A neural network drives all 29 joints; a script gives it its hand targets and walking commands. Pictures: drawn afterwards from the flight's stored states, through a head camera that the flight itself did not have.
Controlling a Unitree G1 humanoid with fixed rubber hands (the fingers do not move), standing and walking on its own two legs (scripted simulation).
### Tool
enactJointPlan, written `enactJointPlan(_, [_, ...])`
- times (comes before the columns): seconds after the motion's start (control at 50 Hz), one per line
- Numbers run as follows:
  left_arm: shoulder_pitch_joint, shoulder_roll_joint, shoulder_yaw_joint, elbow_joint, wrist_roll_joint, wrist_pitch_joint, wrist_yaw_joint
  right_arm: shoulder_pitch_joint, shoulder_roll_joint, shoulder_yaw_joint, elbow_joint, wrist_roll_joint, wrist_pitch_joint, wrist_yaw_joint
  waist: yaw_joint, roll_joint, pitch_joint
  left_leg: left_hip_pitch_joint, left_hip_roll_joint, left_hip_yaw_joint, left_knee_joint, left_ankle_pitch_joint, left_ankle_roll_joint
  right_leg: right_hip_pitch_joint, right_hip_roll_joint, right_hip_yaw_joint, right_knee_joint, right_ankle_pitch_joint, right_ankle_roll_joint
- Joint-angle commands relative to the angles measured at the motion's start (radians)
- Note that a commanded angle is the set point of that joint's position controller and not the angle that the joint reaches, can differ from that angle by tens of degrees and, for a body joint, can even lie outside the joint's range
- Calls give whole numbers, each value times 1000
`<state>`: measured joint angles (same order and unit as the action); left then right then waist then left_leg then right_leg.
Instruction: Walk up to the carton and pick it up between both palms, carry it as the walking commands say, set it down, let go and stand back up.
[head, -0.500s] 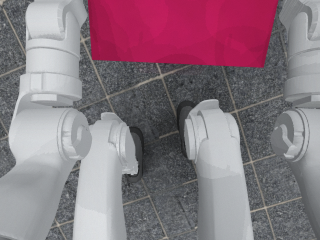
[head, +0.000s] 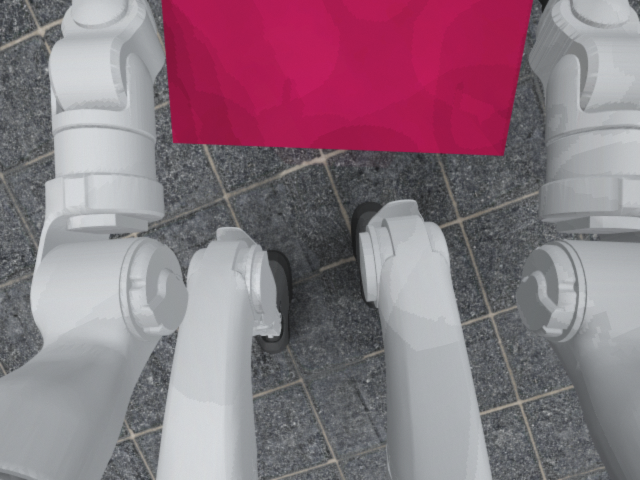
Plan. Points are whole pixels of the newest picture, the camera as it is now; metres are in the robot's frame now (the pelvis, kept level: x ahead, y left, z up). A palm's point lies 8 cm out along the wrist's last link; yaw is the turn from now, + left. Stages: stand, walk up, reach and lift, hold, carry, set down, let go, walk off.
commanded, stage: reach and lift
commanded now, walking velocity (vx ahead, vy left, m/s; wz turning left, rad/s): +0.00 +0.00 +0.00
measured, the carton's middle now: out of the picture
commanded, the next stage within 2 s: none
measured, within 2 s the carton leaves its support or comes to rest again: neither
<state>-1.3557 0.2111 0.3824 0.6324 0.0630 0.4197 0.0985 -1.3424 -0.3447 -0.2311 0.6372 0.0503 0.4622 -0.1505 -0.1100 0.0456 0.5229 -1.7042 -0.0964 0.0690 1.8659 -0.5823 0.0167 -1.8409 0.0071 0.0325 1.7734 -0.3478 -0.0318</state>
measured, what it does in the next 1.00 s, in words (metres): rises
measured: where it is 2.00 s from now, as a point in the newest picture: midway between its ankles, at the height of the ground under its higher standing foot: (324, 297)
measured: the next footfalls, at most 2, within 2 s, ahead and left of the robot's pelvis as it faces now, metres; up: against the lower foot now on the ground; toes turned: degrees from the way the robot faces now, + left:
none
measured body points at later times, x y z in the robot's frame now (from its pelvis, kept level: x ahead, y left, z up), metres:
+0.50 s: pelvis +0.00 +0.01 +0.06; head +0.32 -0.06 +0.36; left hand +0.56 +0.11 -0.03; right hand +0.51 -0.26 -0.04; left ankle +0.12 +0.10 -0.45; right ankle +0.19 -0.11 -0.45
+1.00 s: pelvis +0.00 +0.01 +0.11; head +0.29 -0.05 +0.44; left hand +0.54 +0.11 +0.05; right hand +0.48 -0.26 +0.04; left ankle +0.12 +0.10 -0.45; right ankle +0.19 -0.11 -0.45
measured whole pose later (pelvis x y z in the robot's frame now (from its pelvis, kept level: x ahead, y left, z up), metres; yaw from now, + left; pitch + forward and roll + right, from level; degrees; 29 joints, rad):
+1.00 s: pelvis +0.00 +0.01 +0.11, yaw -2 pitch +14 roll +3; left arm -1.12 0.14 0.36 0.54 0.08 0.44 0.13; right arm -1.12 -0.24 -0.25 0.54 0.00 0.48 -0.16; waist -0.10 0.03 0.52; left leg -1.23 -0.09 0.04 1.47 -0.49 0.03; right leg -1.34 0.02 0.04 1.38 -0.28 -0.01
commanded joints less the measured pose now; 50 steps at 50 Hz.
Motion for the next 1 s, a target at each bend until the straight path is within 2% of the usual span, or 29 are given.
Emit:
enactJointPlan(0.0, [-676, -999, -552, -156, -216, -27, -342, -718, 1022, 493, -319, 214, -51, 369, -5, -75, -2364, 214, -80, -35, -272, 128, 28, 1139, 80, 14, -174, 143, 20])
enactJointPlan(0.08, [-655, -1016, -586, -183, -228, -26, -335, -702, 1022, 502, -337, 216, -51, 373, -16, -67, -2399, 284, -76, -51, -303, 145, 25, 1131, 85, -4, -194, 161, 16])
enactJointPlan(0.14, [-628, -1011, -576, -181, -211, -26, -336, -679, 1036, 503, -325, 212, -50, 379, -4, -70, -2368, 302, -75, -55, -333, 149, 25, 1139, 87, -4, -219, 156, 20])
enactJointPlan(0.2, [-614, -1021, -602, -216, -214, -25, -331, -670, 1041, 513, -349, 222, -51, 385, 2, -50, -2426, 379, -73, -63, -360, 183, 23, 1155, 93, -15, -235, 190, 18])
enactJointPlan(0.22, [-605, -1030, -603, -204, -218, -24, -330, -658, 1034, 509, -335, 210, -51, 386, -5, -59, -2404, 374, -73, -65, -366, 172, 21, 1150, 92, -17, -242, 184, 14])
enactJointPlan(0.24, [-594, -1018, -597, -201, -207, -28, -330, -662, 1044, 506, -329, 217, -54, 387, 13, -54, -2377, 365, -71, -62, -374, 167, 25, 1144, 91, -12, -248, 170, 18])
enactJointPlan(0.26, [-593, -1032, -605, -215, -214, -30, -331, -650, 1058, 515, -333, 214, -53, 386, 3, -60, -2397, 381, -71, -61, -377, 166, 23, 1166, 91, -7, -258, 163, 18])
enactJointPlan(0.34, [-596, -1018, -602, -212, -205, -32, -341, -618, 1087, 506, -289, 205, -49, 393, 15, -52, -2351, 377, -68, -64, -411, 145, 23, 1180, 88, 13, -295, 120, 19])
enactJointPlan(0.38, [-594, -1039, -617, -236, -220, -34, -344, -610, 1091, 510, -316, 201, -51, 391, -5, -64, -2398, 419, -69, -71, -426, 158, 24, 1213, 92, 1, -306, 144, 19])
enactJointPlan(0.4, [-594, -1045, -631, -255, -225, -34, -343, -616, 1097, 529, -336, 208, -50, 388, 4, -58, -2433, 433, -69, -71, -427, 170, 23, 1236, 91, 12, -310, 148, 20])
enactJointPlan(0.46, [-575, -1047, -626, -221, -222, -26, -349, -605, 1087, 509, -313, 202, -46, 387, -11, -46, -2393, 438, -66, -78, -453, 146, 21, 1235, 88, 17, -343, 116, 19])
enactJointPlan(0.5, [-548, -1057, -615, -198, -213, -23, -353, -596, 1101, 516, -308, 190, -41, 393, -4, -70, -2361, 448, -66, -80, -474, 135, 24, 1234, 88, 8, -360, 96, 25])
enactJointPlan(0.56, [-566, -1059, -642, -249, -226, -25, -355, -597, 1119, 535, -334, 202, -40, 394, -5, -60, -2423, 492, -65, -85, -495, 160, 24, 1281, 92, 12, -375, 125, 23])
enactJointPlan(0.58, [-549, -1053, -629, -231, -216, -25, -356, -590, 1127, 534, -327, 202, -39, 394, 13, -60, -2405, 495, -64, -85, -503, 155, 26, 1286, 91, 19, -384, 110, 25])
enactJointPlan(0.64, [-524, -1061, -623, -209, -207, -22, -362, -587, 1136, 540, -324, 201, -38, 395, 27, -63, -2363, 502, -63, -91, -534, 145, 30, 1295, 87, 23, -409, 89, 29])
enactJointPlan(0.66, [-531, -1056, -630, -239, -218, -27, -363, -585, 1150, 550, -344, 207, -38, 395, 23, -84, -2404, 527, -62, -92, -536, 157, 33, 1332, 91, 25, -420, 94, 32])
enactJointPlan(0.68, [-527, -1064, -632, -228, -216, -25, -365, -584, 1148, 549, -335, 202, -37, 395, 17, -72, -2390, 523, -62, -93, -543, 151, 30, 1330, 89, 27, -426, 90, 31])
enactJointPlan(0.7, [-523, -1064, -625, -229, -216, -27, -367, -580, 1157, 550, -339, 202, -38, 395, 23, -84, -2386, 517, -62, -91, -544, 145, 32, 1348, 88, 37, -437, 80, 32])
enactJointPlan(0.76, [-511, -1063, -616, -210, -203, -25, -374, -567, 1167, 546, -325, 199, -36, 399, 33, -70, -2341, 533, -57, -99, -578, 136, 33, 1337, 87, 40, -464, 56, 33])
enactJointPlan(0.78, [-519, -1070, -630, -234, -212, -28, -377, -550, 1178, 550, -330, 196, -35, 399, 24, -78, -2374, 555, -58, -102, -586, 142, 34, 1370, 89, 39, -471, 67, 31])
enactJointPlan(0.84, [-502, -1079, -635, -242, -211, -26, -382, -540, 1189, 558, -343, 194, -33, 401, 24, -69, -2385, 576, -56, -110, -606, 147, 33, 1401, 91, 46, -491, 68, 30])
enactJointPlan(0.88, [-484, -1084, -633, -216, -207, -22, -385, -539, 1188, 553, -336, 194, -33, 403, 24, -62, -2355, 584, -53, -110, -622, 137, 32, 1393, 88, 48, -512, 47, 30])
enactJointPlan(0.92, [-473, -1091, -641, -226, -206, -21, -387, -525, 1195, 553, -333, 187, -31, 409, 19, -68, -2357, 629, -49, -122, -648, 151, 34, 1393, 92, 30, -519, 78, 28])
enactJointPlan(0.94, [-457, -1094, -636, -226, -203, -20, -387, -504, 1205, 555, -328, 186, -30, 410, 29, -59, -2352, 628, -50, -120, -656, 152, 31, 1411, 93, 37, -527, 75, 26])
enactJointPlan(0.96, [-456, -1110, -650, -248, -208, -19, -388, -505, 1204, 565, -354, 187, -29, 413, 21, -60, -2384, 664, -49, -126, -669, 176, 32, 1427, 96, 28, -533, 104, 29])
enactJointPlan(0.98, [-444, -1105, -639, -222, -199, -18, -389, -506, 1203, 560, -342, 184, -31, 413, 29, -54, -2355, 639, -50, -121, -672, 166, 31, 1430, 94, 41, -542, 87, 27])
